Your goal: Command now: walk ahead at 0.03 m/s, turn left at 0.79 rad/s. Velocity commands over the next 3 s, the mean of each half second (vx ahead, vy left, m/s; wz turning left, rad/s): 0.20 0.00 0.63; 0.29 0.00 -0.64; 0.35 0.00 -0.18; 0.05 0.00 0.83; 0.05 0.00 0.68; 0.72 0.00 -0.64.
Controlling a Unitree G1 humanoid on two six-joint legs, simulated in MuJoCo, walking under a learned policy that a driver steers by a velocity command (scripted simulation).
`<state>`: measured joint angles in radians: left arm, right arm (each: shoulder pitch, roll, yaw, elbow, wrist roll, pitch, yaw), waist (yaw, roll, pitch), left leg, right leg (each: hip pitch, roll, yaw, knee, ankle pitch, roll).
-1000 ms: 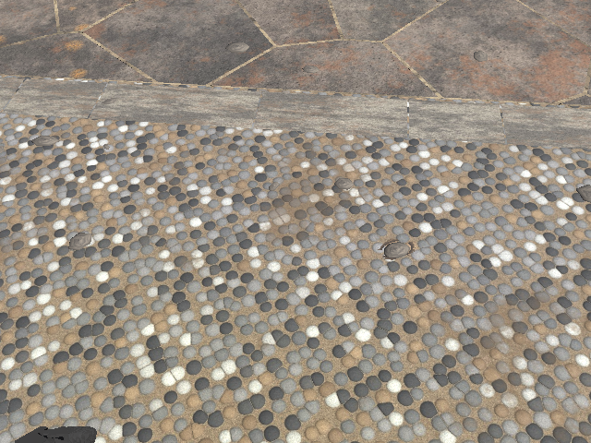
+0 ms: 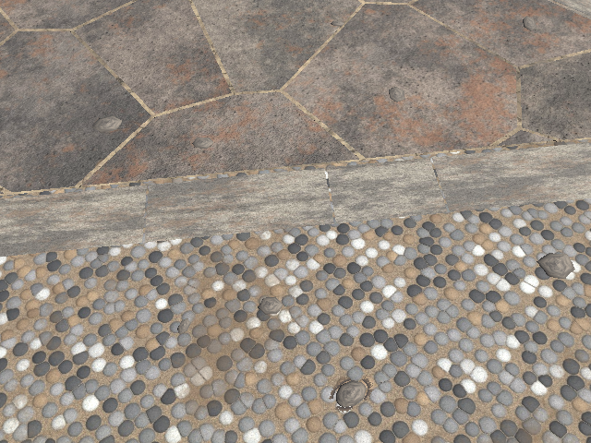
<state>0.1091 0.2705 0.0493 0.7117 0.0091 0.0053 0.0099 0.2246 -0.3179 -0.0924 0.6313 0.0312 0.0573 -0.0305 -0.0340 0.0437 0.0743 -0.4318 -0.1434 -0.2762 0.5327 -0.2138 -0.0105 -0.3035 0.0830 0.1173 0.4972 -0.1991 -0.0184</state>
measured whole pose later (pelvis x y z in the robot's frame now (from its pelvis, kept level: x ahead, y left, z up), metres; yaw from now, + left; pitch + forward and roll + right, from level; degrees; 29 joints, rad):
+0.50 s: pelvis +0.07 +0.05 +0.00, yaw +19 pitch +3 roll +0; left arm 0.34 0.35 0.08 0.82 -0.04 -0.04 -0.03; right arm 0.12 -0.27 -0.03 0.58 0.01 -0.02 0.02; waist 0.07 -0.01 0.00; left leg -0.25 0.03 0.06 0.52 -0.32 0.02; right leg -0.23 -0.09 -0.10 0.71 -0.44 -0.04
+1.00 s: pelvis +0.26 +0.10 +0.00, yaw -2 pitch +1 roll +1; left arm 0.24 0.33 0.09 0.63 -0.03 -0.02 -0.02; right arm 0.07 -0.28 -0.03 0.62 -0.01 -0.05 -0.01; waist 0.04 0.02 0.10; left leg -0.48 -0.02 -0.13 1.18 -0.40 -0.02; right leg -0.38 0.17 0.06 0.46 -0.10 -0.15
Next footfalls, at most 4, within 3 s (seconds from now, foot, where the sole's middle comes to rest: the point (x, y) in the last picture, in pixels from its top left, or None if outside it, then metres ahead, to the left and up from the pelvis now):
0.46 left None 0.03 0.17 -0.77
0.82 right None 0.39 0.06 -0.77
1.32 left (203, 389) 0.56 0.25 -0.77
1.78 right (289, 349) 0.64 0.05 -0.77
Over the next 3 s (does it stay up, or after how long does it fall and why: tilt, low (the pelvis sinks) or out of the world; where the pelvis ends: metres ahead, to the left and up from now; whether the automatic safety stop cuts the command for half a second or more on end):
stays up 0.84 0.24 -0.05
